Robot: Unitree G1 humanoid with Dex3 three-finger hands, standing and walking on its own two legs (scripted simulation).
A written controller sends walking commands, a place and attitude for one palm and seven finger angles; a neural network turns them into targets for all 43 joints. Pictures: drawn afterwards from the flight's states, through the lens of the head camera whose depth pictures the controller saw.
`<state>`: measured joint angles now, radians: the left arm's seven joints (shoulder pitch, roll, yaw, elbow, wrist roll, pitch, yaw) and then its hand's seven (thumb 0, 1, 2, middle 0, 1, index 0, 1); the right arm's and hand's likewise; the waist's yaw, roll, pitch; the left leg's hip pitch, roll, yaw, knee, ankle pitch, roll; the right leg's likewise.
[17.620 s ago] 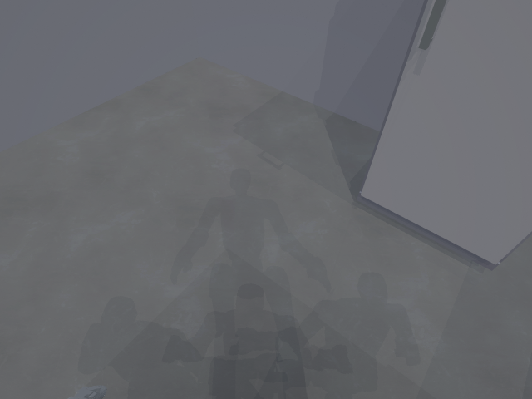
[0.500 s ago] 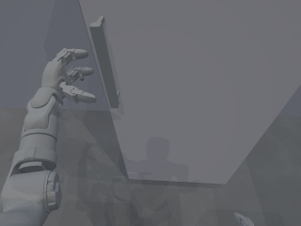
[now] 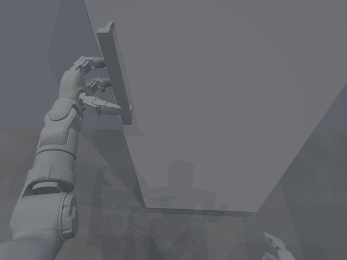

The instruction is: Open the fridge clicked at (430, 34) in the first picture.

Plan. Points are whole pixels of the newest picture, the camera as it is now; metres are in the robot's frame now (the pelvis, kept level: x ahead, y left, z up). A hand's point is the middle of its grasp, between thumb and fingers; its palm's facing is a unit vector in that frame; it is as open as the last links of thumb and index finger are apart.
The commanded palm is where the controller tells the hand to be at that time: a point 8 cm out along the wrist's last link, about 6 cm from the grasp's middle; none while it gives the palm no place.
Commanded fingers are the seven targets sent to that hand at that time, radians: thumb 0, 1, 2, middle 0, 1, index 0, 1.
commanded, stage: feel for the door with the fingertips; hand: left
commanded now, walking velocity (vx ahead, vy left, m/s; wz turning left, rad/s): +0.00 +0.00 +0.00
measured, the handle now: (120, 79) +0.49 +0.15 +0.19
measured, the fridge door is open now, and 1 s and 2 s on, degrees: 0 0 0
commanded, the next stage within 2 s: slide the fingers in behind the handle in 0.28 s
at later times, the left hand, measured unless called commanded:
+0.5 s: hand (102, 84) +0.45 +0.18 +0.20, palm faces +0.01 -1.00 -0.01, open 13.7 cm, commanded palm +0.42 +0.23 +0.19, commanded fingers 0.00 -0.50 0.30 -0.30 -1.20 -0.30 -1.20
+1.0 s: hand (103, 91) +0.42 +0.17 +0.20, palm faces +0.00 -1.00 +0.00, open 14.0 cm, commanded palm +0.40 +0.21 +0.19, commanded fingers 0.00 -0.50 0.30 -0.30 -1.20 -0.30 -1.20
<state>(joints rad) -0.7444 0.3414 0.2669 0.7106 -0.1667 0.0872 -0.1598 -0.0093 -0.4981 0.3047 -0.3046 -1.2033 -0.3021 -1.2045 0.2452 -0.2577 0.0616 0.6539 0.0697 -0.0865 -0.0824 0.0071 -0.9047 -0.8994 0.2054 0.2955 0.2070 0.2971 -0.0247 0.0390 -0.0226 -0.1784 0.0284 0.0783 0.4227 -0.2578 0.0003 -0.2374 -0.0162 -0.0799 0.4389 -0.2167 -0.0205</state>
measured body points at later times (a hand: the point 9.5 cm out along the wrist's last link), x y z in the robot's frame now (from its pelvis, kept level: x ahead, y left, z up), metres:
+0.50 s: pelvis +0.00 +0.00 +0.00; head +0.01 -0.01 +0.45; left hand +0.44 +0.23 +0.20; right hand +0.08 -0.26 -0.12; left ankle -0.02 +0.12 -0.74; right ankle +0.01 -0.10 -0.74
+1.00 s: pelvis +0.00 +0.01 +0.00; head +0.00 -0.01 +0.45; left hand +0.42 +0.22 +0.20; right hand +0.14 -0.24 -0.10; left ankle -0.02 +0.12 -0.74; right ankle +0.01 -0.10 -0.74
